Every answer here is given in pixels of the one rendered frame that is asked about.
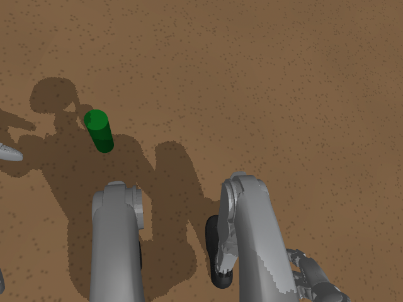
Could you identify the right robot hand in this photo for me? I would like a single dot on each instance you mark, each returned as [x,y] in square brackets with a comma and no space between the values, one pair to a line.
[310,273]

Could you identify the can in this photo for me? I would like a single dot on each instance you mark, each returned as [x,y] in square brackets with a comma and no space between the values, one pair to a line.
[98,126]

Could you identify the right robot arm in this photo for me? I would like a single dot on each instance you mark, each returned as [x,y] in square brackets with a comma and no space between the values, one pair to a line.
[327,292]

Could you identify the left robot hand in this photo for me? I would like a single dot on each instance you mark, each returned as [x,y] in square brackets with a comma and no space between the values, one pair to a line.
[8,153]

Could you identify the right robot foot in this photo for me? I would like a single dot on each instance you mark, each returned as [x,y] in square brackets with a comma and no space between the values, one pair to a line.
[220,280]

